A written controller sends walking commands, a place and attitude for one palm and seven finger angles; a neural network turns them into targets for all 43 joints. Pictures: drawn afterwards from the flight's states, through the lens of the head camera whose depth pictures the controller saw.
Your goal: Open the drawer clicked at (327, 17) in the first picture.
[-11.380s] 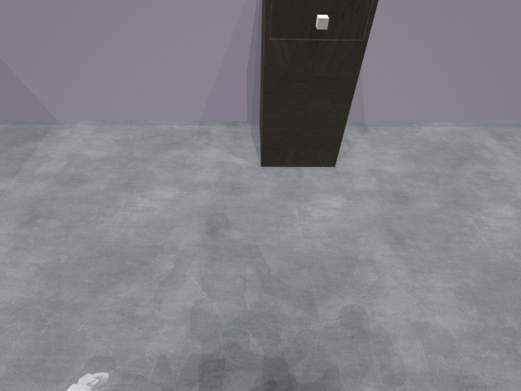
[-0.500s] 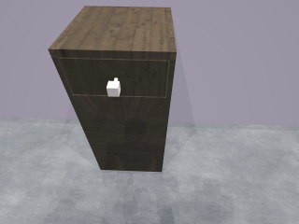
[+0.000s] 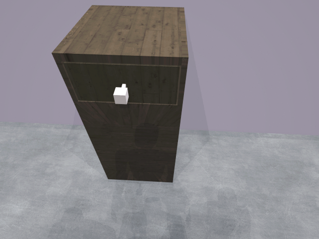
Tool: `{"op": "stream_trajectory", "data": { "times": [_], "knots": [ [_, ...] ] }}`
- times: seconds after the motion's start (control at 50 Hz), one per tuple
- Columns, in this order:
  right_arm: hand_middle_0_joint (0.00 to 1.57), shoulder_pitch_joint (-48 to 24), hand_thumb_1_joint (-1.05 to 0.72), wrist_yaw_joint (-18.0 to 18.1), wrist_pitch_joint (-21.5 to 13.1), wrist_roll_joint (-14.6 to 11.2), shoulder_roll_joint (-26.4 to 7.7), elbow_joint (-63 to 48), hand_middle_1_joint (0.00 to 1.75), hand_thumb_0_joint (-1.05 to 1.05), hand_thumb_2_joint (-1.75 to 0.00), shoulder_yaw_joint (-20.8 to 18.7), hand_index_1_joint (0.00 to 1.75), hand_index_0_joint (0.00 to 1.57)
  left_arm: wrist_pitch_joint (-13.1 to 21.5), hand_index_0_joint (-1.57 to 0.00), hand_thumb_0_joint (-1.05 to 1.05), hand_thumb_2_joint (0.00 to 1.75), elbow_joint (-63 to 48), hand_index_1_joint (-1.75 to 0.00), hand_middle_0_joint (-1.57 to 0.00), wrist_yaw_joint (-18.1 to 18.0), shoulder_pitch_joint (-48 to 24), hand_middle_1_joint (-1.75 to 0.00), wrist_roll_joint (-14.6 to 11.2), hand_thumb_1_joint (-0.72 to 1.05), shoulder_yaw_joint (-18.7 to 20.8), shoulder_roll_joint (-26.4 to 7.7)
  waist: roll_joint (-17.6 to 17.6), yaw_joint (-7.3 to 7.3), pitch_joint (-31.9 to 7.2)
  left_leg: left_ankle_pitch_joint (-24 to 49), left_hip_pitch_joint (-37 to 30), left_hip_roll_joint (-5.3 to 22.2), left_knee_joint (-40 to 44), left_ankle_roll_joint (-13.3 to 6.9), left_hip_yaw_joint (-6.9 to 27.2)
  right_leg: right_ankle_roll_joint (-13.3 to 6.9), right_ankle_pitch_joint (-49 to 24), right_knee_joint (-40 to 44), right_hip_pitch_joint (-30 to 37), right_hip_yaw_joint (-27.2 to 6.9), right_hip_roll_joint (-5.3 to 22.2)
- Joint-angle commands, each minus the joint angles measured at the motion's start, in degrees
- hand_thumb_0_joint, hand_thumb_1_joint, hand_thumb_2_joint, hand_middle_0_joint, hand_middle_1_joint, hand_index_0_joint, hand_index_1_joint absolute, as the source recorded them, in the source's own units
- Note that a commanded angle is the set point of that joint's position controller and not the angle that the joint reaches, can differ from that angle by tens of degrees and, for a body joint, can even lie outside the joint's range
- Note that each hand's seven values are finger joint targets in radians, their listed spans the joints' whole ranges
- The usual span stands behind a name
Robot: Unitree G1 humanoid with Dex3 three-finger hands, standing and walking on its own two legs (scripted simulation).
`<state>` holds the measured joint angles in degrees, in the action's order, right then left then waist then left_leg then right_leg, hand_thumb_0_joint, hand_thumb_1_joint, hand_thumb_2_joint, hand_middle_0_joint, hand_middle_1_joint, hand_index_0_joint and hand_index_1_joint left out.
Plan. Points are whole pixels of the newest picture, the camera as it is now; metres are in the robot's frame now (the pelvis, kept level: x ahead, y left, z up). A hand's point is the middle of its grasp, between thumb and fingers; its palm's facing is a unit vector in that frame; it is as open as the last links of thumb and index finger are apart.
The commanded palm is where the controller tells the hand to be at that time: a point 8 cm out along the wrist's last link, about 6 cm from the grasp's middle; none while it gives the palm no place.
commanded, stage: look again from close up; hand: left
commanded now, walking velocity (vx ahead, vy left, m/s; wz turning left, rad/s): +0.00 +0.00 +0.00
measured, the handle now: (122, 92) +0.57 +0.17 +0.04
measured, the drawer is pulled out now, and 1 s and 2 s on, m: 0.00 0.00 0.00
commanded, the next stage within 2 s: raise the hand with hooked fingers in 0.36 s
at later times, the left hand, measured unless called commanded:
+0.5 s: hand out of the picture +0.05 +0.14 -0.17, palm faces -0.03 -0.97 -0.23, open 7.3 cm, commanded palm +0.14 +0.18 -0.06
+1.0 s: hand (92, 226) +0.16 +0.18 -0.05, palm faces -0.02 -0.09 -1.00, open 9.3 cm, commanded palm +0.19 +0.18 +0.03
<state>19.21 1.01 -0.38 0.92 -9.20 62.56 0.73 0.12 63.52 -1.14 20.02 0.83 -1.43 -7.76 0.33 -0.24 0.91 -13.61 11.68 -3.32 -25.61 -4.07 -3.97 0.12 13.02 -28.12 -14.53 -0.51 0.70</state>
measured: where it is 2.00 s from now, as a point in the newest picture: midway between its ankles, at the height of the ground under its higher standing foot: outside the picture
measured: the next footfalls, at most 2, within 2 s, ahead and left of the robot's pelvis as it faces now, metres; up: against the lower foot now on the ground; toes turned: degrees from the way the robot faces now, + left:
none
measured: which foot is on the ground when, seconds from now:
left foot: down 0.00-1.00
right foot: down 0.00-1.00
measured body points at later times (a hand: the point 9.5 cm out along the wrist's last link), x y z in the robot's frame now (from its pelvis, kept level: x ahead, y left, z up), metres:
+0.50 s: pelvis +0.05 -0.04 +0.00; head +0.06 -0.04 +0.45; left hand +0.05 +0.19 -0.15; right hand +0.04 -0.25 -0.16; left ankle +0.00 +0.07 -0.74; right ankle +0.02 -0.12 -0.74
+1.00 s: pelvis +0.01 -0.07 -0.04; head +0.04 -0.08 +0.41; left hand +0.16 +0.18 +0.01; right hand +0.30 -0.27 -0.09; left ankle +0.00 +0.08 -0.74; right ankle +0.02 -0.12 -0.74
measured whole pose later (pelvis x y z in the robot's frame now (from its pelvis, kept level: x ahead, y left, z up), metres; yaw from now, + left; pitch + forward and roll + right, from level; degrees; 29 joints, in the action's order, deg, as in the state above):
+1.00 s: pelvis +0.01 -0.07 -0.04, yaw +1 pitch +9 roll +2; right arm -0.8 -1.0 4.5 4.9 -15.2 29.1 -2.8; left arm 5.6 -1.3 -26.5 27.1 62.5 -3.9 -22.2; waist -1.0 -9.0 -5.2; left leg -24.2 32.3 -1.0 -47.8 0.6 0.9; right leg -5.4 24.0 -50.6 -35.4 1.8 -2.6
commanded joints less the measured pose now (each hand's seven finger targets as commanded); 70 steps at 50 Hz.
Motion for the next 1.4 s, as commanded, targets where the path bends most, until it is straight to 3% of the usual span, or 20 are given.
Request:
{"op": "stream_trajectory", "data": {
  "times": [0.0,0.42,0.44,0.46,0.48,0.5,0.52,0.54,0.56,0.58,0.68,0.7,0.76,0.84,0.9,1.0,1.06,1.16,1.26,1.38],
  "knots": [
    [0.20,2.6,-0.90,0.7,-1.6,-0.5,-4.8,-1.4,0.30,0.00,-0.90,-0.6,0.30,0.20,1.4,-0.20,0.00,0.90,-1.6,-0.30,-0.20,-0.8,1.9,-0.30,0.0,0.90,1.1,-5.1,-0.4,0.46,3.3,-4.4,3.0,9.0,8.2,-0.1,9.4,-2.8,-0.5,4.3,0.4,-4.8,4.1],
    [0.20,1.9,-0.90,1.4,-1.8,-0.4,-3.3,1.2,0.30,0.00,-0.90,-0.3,0.30,0.20,1.9,-0.20,0.00,0.90,-0.9,-0.30,-0.20,-1.0,1.0,-0.30,-0.3,0.90,1.5,-5.5,-1.4,0.25,1.6,9.0,-1.4,8.7,3.4,1.4,6.0,-3.5,-15.0,3.9,4.3,-5.3,5.2],
    [0.20,-5.4,-0.90,0.9,-1.8,-1.0,-5.8,-3.1,0.30,0.00,-0.90,-1.2,0.30,0.20,2.9,-0.20,0.00,0.90,1.2,-0.30,-0.20,-3.6,6.1,-0.30,0.4,0.90,2.5,-7.9,-6.2,-2.63,4.1,9.1,4.6,8.8,-9.2,3.7,3.4,-0.1,-42.8,4.6,4.8,-9.0,8.8],
    [0.20,-4.4,-0.90,3.4,-10.8,-3.9,-15.2,-23.3,0.30,0.00,-0.90,-1.5,0.30,0.20,12.7,-0.20,0.00,0.89,-85.8,-0.32,-0.20,-3.7,-39.8,-0.32,7.8,0.88,-1.1,-24.2,12.1,3.34,-24.7,19.4,-11.0,3.2,0.5,1.0,2.9,-3.1,-31.2,-0.8,7.7,-10.5,2.8],
    [0.20,-8.6,-0.90,6.0,-16.1,-2.7,-10.3,-20.1,0.30,0.00,-0.90,-1.6,0.30,0.20,7.6,-0.20,0.00,0.88,-70.1,-0.33,-0.20,-8.2,-16.0,-0.33,9.3,0.85,2.8,-22.0,21.4,-0.71,-22.7,33.2,-14.9,5.0,0.6,0.9,3.5,-4.0,-17.2,-3.6,5.6,-5.1,0.4],
    [0.20,-7.7,-0.90,6.2,-17.4,-3.3,-9.9,-16.6,0.30,0.00,-0.90,-2.9,0.30,0.20,3.7,-0.21,0.00,0.87,-67.9,-0.34,-0.21,-11.6,-12.6,-0.34,6.3,0.83,2.1,-16.9,18.4,-0.19,-17.4,29.2,-10.6,5.8,-0.4,3.1,3.8,-3.0,-5.9,-2.8,0.2,-1.2,0.0],
    [0.20,-7.8,-0.90,6.0,-17.2,-4.1,-6.9,-16.8,0.30,0.00,-0.90,-2.5,0.30,0.20,-2.1,-0.21,0.00,0.86,-56.8,-0.36,-0.21,-11.9,3.6,-0.36,8.2,0.81,-4.4,-5.2,9.3,0.45,-11.7,26.5,-6.1,6.6,-0.5,2.3,4.4,-2.2,-5.2,-2.6,-2.2,-0.2,-0.2],
    [0.20,-10.8,-0.90,5.0,-17.7,-3.8,-9.4,-22.1,0.30,0.00,-0.90,-2.5,0.30,0.20,-1.9,-0.21,0.00,0.85,-68.8,-0.37,-0.21,-12.0,-4.0,-0.37,11.0,0.78,-6.0,-6.4,5.5,0.19,-6.6,22.9,-2.4,5.6,-1.4,2.2,6.0,-2.5,-8.9,-1.7,-3.5,-0.5,0.1],
    [0.20,-11.1,-0.90,4.8,-17.3,-2.3,-11.6,-22.7,0.30,0.00,-0.90,-3.1,0.30,0.20,-1.3,-0.21,0.00,0.84,-69.4,-0.39,-0.21,-13.5,-3.3,-0.39,17.1,0.76,-2.6,-11.4,0.5,1.47,-9.4,21.4,-1.5,4.7,-3.9,1.8,5.5,-2.8,-10.5,-2.4,-5.8,-1.3,-0.6],
    [0.20,-11.8,-0.90,4.1,-16.3,-0.7,-11.8,-24.6,0.30,0.00,-0.90,-3.1,0.30,0.20,-1.3,-0.21,0.00,0.83,-68.0,-0.40,-0.21,-15.0,-0.8,-0.40,22.7,0.74,-4.4,-10.8,-4.0,1.65,-6.8,18.5,1.9,3.5,-5.9,1.5,5.5,-2.9,-10.3,-2.9,-9.0,-1.0,-1.0],
    [0.20,-16.7,-0.90,-1.6,-5.3,1.5,-11.1,-33.4,0.30,0.00,-0.90,-5.1,0.30,0.20,-2.8,-0.22,0.00,0.78,-60.0,-0.48,-0.22,-18.3,26.4,-0.48,45.2,0.62,-5.1,-7.5,-18.7,-6.79,-5.6,9.1,17.4,1.3,-8.3,3.5,2.6,-2.9,-13.8,-6.2,-5.3,-4.8,-0.7],
    [0.20,-17.6,-0.90,-3.0,-3.2,1.0,-10.7,-34.6,0.30,0.00,-0.90,-5.1,0.30,0.20,-1.6,-0.22,0.00,0.77,-60.9,-0.50,-0.22,-18.4,28.5,-0.50,48.0,0.60,-3.3,-9.0,-19.2,-8.36,-8.1,10.2,19.4,1.2,-9.0,3.8,2.1,-3.0,-21.4,-7.9,-2.1,-6.4,0.0],
    [0.20,-21.4,-0.90,-4.7,-0.1,0.6,-10.3,-38.7,0.30,0.00,-0.90,-3.9,0.30,0.20,2.4,-0.23,0.00,0.74,-69.7,-0.54,-0.23,-20.7,22.2,-0.54,54.8,0.53,0.6,-15.5,-12.5,-9.49,-12.4,7.9,21.6,-0.3,-10.8,3.8,1.5,-3.4,-19.7,-10.7,-0.3,-9.2,0.3],
    [0.20,-21.2,-0.90,-3.9,2.7,2.7,-9.1,-41.2,0.30,0.00,-0.90,-4.0,0.30,0.20,2.9,-0.23,0.00,0.70,-80.7,-0.60,-0.23,-27.2,4.6,-0.60,62.2,0.43,6.4,-22.5,5.7,-7.34,-16.8,4.0,15.5,-1.9,-15.8,2.6,2.0,-4.8,-5.5,-11.0,-8.9,-11.4,-1.5],
    [0.20,-21.4,-0.90,-1.9,3.6,4.1,-8.3,-40.2,0.30,0.00,-0.90,-3.6,0.30,0.20,5.4,-0.24,0.00,0.67,-87.7,-0.64,-0.24,-30.9,-14.2,-0.64,63.4,0.36,8.0,-25.9,2.3,-3.15,-22.1,2.5,13.5,-2.2,-21.9,1.7,4.2,-4.0,-3.2,-11.0,-13.8,-15.0,-0.4],
    [0.20,-21.9,-0.90,-0.9,2.0,3.9,-8.6,-39.5,0.30,0.00,-0.90,-3.8,0.30,0.20,8.9,-0.25,0.00,0.62,-83.5,-0.72,-0.25,-29.9,-17.8,-0.72,58.6,0.25,3.4,-22.3,0.8,0.63,-18.2,-1.2,11.8,-1.8,-23.7,1.0,5.7,-3.5,1.8,-8.0,-17.9,-14.4,-0.2],
    [0.20,-23.2,-0.90,-0.4,2.9,2.9,-8.6,-38.9,0.30,0.00,-0.90,-3.1,0.30,0.20,2.9,-0.25,0.00,0.59,-76.8,-0.76,-0.25,-25.7,-16.1,-0.76,56.8,0.18,1.7,-21.7,-0.1,-0.65,-16.3,-1.3,14.2,-1.1,-18.1,1.2,4.8,-2.3,-1.2,-6.4,-11.4,-10.1,-0.2],
    [0.20,-24.4,-0.90,0.3,5.2,0.2,-8.9,-39.8,0.30,0.00,-0.90,-1.1,0.30,0.20,-7.4,-0.26,0.00,0.54,-73.6,-0.84,-0.26,-16.2,-9.5,-0.84,54.3,0.06,3.2,-24.5,-6.7,-5.21,-14.9,0.5,16.0,-0.1,-9.5,2.0,3.4,-1.0,-4.6,-3.2,2.3,-10.4,1.0],
    [0.20,-23.6,-0.90,0.4,4.5,0.2,-8.9,-39.6,0.30,0.00,-0.90,-0.5,0.30,0.20,-5.8,-0.27,0.00,0.49,-78.8,-0.92,-0.27,-12.1,-8.0,-0.92,54.5,-0.06,6.5,-27.4,-3.6,-6.79,-12.4,3.3,12.2,0.7,-4.7,2.1,3.1,-1.6,-5.9,-2.1,5.5,-7.4,0.6],
    [0.20,-21.6,-0.90,0.6,2.6,0.7,-9.5,-37.8,0.30,0.00,-0.90,-2.5,0.30,0.20,0.0,-0.28,0.00,0.43,-85.3,-1.00,-0.28,-16.1,-17.3,-1.00,54.8,-0.20,8.7,-27.8,3.9,-5.75,-15.3,7.5,4.3,0.8,-3.4,2.1,4.1,-2.9,-6.0,-1.4,3.4,-4.5,-0.2]
  ]
}}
